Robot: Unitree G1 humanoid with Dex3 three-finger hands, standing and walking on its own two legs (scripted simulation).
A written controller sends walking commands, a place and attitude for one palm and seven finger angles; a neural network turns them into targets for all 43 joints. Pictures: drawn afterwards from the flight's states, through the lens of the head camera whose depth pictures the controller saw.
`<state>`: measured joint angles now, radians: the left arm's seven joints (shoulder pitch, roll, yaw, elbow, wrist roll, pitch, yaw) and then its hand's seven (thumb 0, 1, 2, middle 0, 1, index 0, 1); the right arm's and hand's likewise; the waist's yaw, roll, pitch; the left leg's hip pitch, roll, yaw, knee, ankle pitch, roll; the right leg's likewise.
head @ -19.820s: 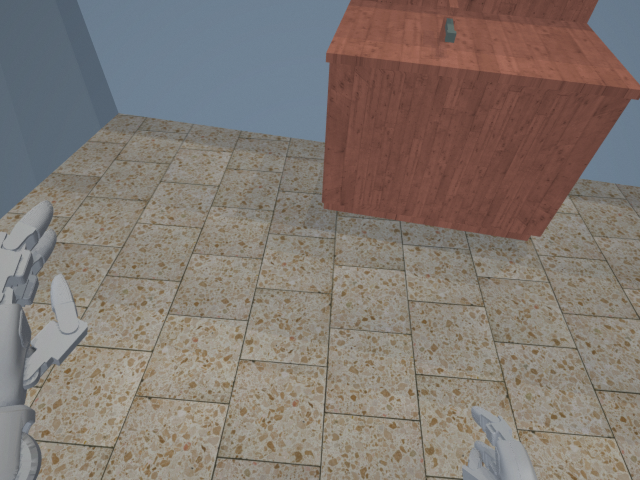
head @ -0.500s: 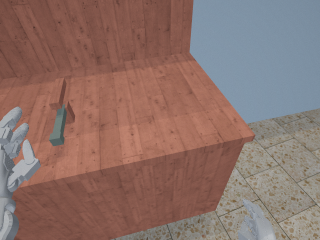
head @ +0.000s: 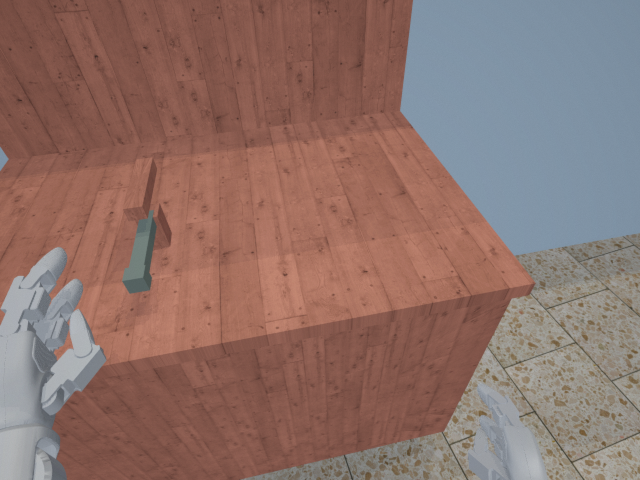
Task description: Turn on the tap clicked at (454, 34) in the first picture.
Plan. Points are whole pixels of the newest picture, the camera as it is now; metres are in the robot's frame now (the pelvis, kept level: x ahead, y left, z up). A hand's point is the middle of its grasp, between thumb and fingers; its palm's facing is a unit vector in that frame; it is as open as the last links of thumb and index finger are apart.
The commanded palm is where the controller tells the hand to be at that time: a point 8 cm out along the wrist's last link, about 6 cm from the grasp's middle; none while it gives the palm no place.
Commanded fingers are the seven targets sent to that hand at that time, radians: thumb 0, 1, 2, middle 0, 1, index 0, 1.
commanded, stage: turn the palm inward beside the body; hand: left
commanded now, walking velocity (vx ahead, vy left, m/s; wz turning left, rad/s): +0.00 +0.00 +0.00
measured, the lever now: (137, 279) +0.34 +0.31 +0.07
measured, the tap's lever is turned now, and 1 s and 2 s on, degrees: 0 0 0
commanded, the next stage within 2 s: reach beside the lever's end, fingers flat in 0.88 s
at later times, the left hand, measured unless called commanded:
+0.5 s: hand (94, 372) +0.17 +0.24 +0.14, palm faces +0.49 -0.87 -0.11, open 7.4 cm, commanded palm +0.11 +0.28 +0.15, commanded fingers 0.00 0.90 0.90 -0.20 -0.30 -0.20 -0.30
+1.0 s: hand (117, 359) +0.18 +0.22 +0.15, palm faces +0.48 -0.87 -0.11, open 7.4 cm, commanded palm +0.13 +0.27 +0.15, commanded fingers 0.00 0.90 0.90 -0.20 -0.30 -0.20 -0.30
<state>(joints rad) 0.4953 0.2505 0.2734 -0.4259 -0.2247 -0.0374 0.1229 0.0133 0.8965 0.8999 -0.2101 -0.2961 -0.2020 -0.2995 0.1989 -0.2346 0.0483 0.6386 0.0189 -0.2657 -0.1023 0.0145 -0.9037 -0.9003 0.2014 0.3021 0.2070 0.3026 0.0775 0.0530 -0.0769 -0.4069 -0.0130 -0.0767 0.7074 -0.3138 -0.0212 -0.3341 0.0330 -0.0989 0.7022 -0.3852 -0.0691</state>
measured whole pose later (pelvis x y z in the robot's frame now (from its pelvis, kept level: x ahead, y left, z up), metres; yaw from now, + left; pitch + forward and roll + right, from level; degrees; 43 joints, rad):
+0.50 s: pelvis -0.01 +0.01 +0.00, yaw +1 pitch +0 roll -1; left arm 0.53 0.22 0.21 -0.50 -0.22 0.03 0.21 0.02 0.90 0.90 -0.21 -0.30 -0.20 -0.30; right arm 0.20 -0.24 0.08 0.63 0.02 -0.27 -0.10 0.02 -0.90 -0.90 0.20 0.30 0.21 0.30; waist 0.07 0.06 -0.06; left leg -0.43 -0.02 -0.09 0.75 -0.32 -0.01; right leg -0.34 0.03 -0.11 0.73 -0.38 -0.06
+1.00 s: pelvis +0.00 -0.01 +0.00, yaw +1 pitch +1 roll +0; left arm 0.54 0.21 0.21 -0.50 -0.23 0.03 0.18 0.01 0.90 0.90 -0.21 -0.30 -0.20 -0.30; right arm 0.21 -0.25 0.06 0.62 0.01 -0.25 -0.09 0.02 -0.90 -0.90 0.20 0.30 0.21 0.30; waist 0.08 0.06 -0.09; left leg -0.41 -0.01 -0.09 0.73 -0.33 -0.03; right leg -0.33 0.04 -0.11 0.71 -0.40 -0.08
